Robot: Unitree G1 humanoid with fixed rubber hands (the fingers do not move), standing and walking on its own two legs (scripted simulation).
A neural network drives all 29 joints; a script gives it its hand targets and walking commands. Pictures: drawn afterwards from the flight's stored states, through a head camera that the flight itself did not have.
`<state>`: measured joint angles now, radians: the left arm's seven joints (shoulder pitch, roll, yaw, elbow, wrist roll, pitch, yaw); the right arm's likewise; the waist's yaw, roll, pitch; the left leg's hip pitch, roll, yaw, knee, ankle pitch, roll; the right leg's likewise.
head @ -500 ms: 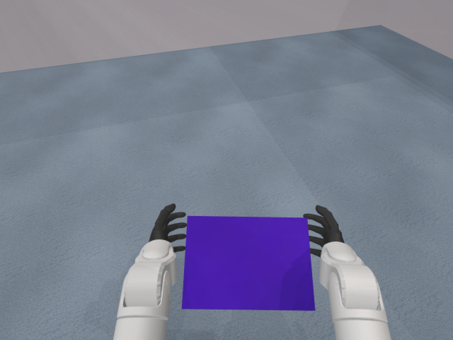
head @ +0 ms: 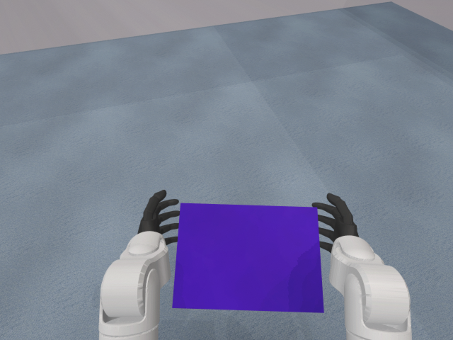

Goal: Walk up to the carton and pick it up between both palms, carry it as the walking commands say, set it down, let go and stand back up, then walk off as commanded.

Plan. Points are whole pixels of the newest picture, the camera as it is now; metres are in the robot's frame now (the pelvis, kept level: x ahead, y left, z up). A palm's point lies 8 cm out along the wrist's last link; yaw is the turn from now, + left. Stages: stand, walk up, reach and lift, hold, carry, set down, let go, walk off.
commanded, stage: carry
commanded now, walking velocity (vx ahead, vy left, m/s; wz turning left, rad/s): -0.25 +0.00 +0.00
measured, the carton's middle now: (243, 254) +0.27 +0.00 -0.01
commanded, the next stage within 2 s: none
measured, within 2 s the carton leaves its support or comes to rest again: neither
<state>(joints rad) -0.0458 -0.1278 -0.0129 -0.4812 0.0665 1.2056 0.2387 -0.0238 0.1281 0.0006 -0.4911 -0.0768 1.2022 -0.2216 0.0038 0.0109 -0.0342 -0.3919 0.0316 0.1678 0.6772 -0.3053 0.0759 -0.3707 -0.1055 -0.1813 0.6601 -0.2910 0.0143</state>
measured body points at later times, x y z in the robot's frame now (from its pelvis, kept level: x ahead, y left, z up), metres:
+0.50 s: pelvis -0.12 -0.01 +0.00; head -0.10 +0.00 +0.45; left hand +0.15 +0.15 +0.08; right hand +0.16 -0.15 +0.09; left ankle -0.04 +0.08 -0.72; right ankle -0.06 -0.13 -0.67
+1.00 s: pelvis -0.28 -0.02 +0.00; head -0.24 -0.02 +0.45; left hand +0.01 +0.12 +0.09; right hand +0.00 -0.18 +0.09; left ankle -0.28 +0.08 -0.72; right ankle -0.24 -0.15 -0.72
